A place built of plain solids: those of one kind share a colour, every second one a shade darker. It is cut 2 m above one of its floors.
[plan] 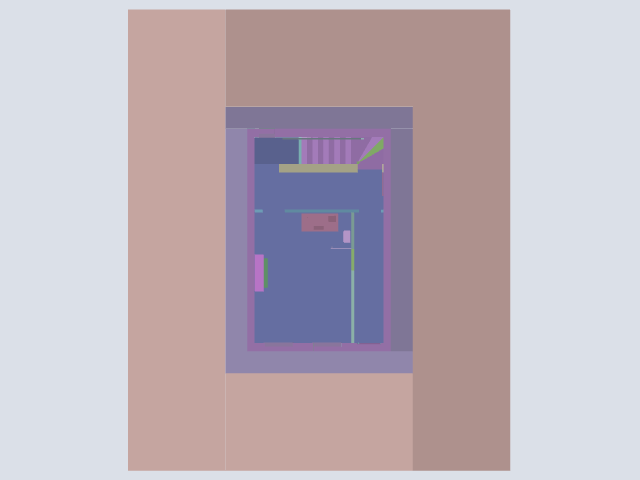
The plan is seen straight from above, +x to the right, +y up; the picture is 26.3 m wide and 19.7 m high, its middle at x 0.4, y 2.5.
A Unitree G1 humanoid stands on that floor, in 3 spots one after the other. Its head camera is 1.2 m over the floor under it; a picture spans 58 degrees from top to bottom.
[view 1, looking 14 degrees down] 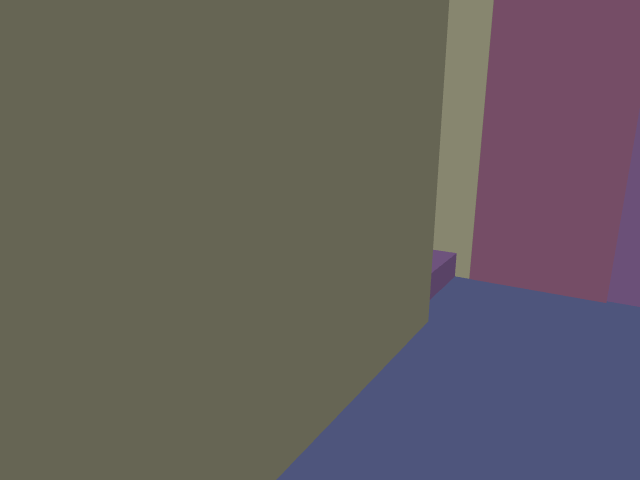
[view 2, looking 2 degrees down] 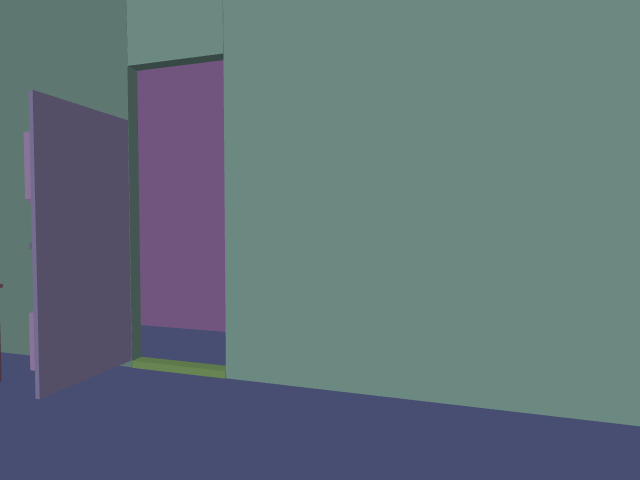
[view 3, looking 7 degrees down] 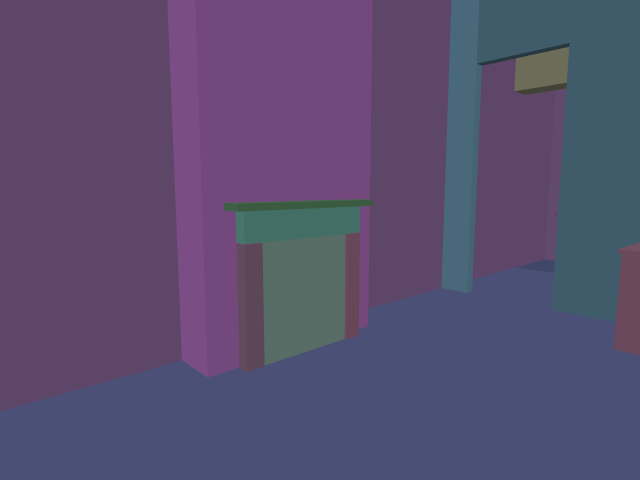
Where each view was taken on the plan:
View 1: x -0.62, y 4.45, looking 33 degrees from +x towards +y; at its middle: wall_spine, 1.57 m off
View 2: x -1.29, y -0.43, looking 17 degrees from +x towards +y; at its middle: wall_roomf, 3.12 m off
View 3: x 0.51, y -0.83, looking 138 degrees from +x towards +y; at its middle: mantel_board_front_storey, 3.16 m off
